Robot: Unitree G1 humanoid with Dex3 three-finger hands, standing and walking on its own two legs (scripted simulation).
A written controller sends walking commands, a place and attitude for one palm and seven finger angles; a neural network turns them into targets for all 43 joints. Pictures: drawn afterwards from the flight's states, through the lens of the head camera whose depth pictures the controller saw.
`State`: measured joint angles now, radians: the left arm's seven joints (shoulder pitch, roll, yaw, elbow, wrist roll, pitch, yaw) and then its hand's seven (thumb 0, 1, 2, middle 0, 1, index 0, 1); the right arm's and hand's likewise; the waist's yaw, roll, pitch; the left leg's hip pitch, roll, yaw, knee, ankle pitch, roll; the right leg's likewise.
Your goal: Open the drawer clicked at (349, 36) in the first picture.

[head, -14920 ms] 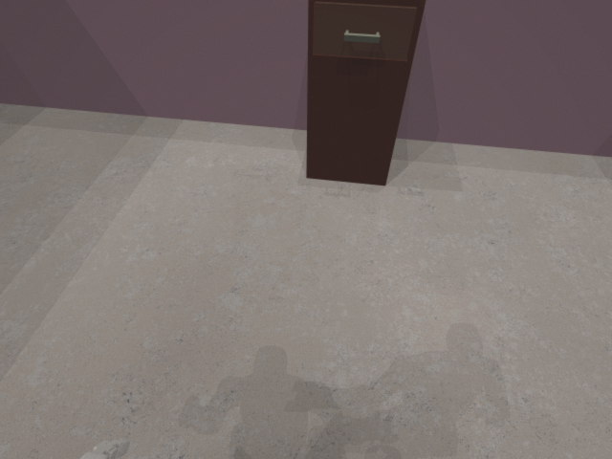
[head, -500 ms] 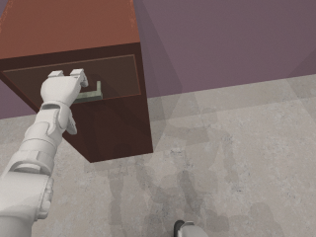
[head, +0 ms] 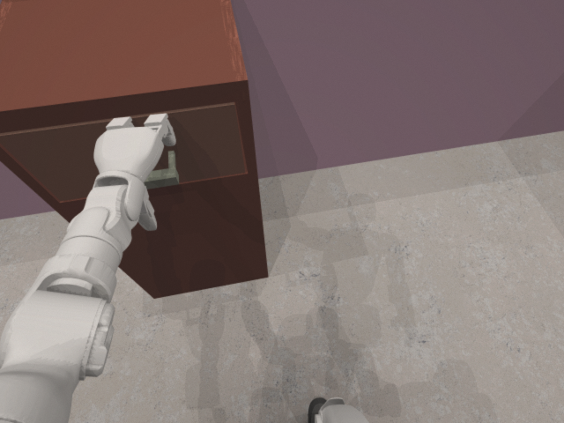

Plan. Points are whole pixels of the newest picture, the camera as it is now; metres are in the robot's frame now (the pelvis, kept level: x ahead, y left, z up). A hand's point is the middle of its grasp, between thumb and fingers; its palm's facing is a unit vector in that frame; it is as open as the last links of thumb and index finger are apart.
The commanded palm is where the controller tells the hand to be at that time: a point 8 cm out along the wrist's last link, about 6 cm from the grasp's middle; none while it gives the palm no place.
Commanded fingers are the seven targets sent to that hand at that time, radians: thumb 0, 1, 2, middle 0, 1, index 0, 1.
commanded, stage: move the hooked fingers above the handle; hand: left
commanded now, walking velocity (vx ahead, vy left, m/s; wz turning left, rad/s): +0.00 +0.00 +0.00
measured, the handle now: (138, 171) +0.53 +0.22 -0.02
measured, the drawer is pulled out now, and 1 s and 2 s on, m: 0.00 0.00 0.00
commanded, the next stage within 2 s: lower the fingers behind the handle in 0.34 s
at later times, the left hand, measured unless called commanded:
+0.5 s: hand (140, 175) +0.47 +0.19 +0.04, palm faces -0.03 -0.04 -1.00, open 13.8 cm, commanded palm +0.45 +0.21 +0.09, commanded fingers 0.00 -0.50 0.30 -0.30 -1.20 -0.30 -1.20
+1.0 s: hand (137, 191) +0.47 +0.21 +0.01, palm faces -0.03 -0.01 -1.00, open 13.8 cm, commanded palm +0.45 +0.22 +0.06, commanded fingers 0.00 -0.50 0.30 -0.30 -1.20 -0.30 -1.20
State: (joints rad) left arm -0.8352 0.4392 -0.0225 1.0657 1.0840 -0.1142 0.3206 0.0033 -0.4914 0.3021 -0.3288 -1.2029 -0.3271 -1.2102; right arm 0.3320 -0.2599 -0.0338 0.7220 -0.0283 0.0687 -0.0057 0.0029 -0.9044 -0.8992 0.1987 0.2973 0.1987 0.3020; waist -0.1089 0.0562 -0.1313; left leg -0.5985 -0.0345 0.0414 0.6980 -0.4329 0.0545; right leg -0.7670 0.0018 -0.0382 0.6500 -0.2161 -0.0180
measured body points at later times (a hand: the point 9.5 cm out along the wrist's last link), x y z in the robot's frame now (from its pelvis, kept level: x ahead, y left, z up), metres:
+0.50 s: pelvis +0.00 -0.01 +0.01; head +0.09 -0.02 +0.45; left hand +0.47 +0.19 +0.10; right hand +0.07 -0.28 -0.13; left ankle -0.07 +0.08 -0.71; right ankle +0.04 -0.11 -0.71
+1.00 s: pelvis +0.00 -0.01 -0.01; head +0.10 -0.03 +0.43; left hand +0.46 +0.21 +0.06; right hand +0.02 -0.29 -0.15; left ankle -0.07 +0.08 -0.71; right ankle +0.04 -0.11 -0.71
